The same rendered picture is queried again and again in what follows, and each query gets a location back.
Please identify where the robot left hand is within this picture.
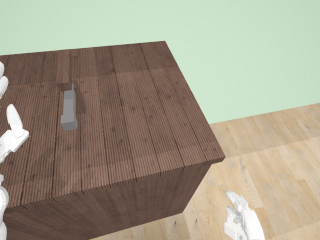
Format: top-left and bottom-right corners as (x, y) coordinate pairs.
(0, 62), (29, 164)

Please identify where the counter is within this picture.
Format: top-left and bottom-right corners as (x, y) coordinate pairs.
(0, 41), (226, 240)

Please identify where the robot right hand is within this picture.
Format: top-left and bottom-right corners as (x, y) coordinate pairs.
(224, 190), (265, 240)

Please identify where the tap lever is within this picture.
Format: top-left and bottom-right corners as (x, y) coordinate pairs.
(60, 84), (78, 131)

